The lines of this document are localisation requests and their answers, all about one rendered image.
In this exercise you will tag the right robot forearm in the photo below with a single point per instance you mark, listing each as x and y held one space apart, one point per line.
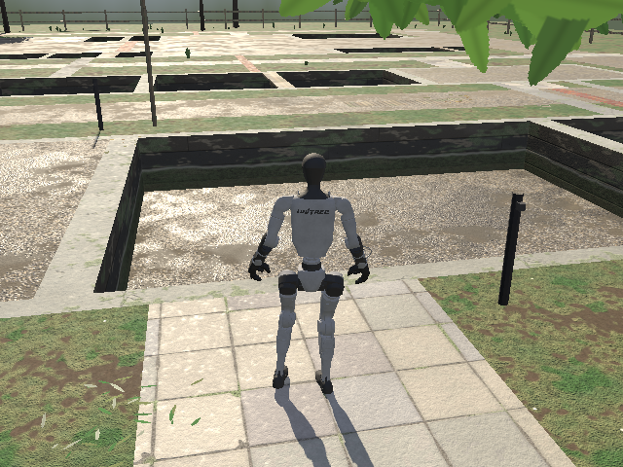
358 255

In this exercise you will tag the robot right thigh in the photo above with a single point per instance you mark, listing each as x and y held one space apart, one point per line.
333 289

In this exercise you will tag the left robot foot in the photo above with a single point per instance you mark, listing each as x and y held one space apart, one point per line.
278 380

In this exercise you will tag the robot left hand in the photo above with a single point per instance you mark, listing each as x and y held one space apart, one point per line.
252 270

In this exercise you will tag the robot left upper arm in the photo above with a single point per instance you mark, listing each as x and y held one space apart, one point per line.
282 204

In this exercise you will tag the robot right hand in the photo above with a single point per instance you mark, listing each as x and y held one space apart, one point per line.
355 270

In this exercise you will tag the robot right upper arm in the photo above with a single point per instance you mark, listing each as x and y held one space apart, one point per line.
343 206

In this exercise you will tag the left robot forearm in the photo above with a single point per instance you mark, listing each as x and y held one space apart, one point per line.
261 253

